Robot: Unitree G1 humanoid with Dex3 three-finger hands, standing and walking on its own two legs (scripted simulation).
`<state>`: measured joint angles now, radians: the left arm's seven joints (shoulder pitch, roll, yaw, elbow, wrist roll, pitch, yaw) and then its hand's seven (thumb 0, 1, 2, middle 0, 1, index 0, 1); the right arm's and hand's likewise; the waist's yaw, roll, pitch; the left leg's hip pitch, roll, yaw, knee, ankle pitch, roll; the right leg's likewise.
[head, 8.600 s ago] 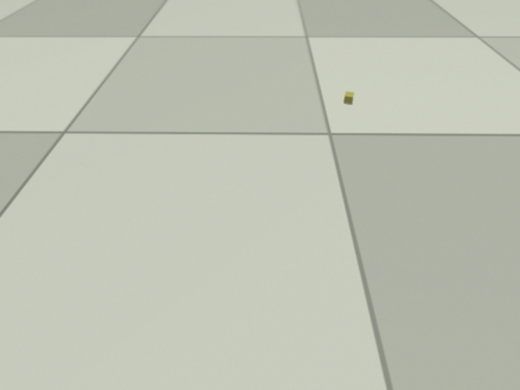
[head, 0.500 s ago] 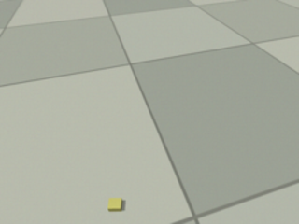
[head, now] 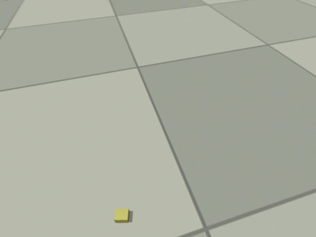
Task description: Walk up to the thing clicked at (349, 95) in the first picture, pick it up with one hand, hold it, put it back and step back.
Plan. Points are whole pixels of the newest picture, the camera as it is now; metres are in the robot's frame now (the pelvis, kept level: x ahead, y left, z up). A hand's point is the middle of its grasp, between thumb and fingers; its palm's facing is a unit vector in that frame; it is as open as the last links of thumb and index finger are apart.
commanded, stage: walk up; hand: left
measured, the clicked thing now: (122, 215) +0.44 +0.25 -0.76
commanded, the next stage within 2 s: stand in 0.02 s
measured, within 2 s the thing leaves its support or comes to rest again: neither
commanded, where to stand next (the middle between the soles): +0.05 -0.01 m, yaw -1 degrees
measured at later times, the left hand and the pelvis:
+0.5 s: hand out of the picture +0.06 +0.24 -0.15, palm faces -0.02 -0.94 -0.34, open 7.4 cm; pelvis -0.02 -0.01 +0.00, yaw +0 degrees
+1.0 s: hand out of the picture +0.05 +0.24 -0.15, palm faces -0.03 -0.94 -0.35, open 7.4 cm; pelvis -0.02 -0.02 +0.00, yaw +0 degrees
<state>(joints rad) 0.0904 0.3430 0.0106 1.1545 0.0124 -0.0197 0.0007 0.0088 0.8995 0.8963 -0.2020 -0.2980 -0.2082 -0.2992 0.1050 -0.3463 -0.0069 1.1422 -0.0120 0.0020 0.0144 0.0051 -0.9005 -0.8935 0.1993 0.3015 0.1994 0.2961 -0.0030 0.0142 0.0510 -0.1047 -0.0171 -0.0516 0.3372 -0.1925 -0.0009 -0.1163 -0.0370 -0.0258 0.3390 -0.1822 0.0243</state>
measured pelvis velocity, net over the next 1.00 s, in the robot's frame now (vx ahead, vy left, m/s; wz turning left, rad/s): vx -0.02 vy -0.02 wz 0.00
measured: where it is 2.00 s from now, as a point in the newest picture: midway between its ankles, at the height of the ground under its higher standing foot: outside the picture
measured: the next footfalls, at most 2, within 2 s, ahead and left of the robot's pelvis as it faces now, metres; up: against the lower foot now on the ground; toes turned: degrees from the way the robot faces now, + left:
none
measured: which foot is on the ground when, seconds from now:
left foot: down 0.00-1.00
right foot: down 0.00-1.00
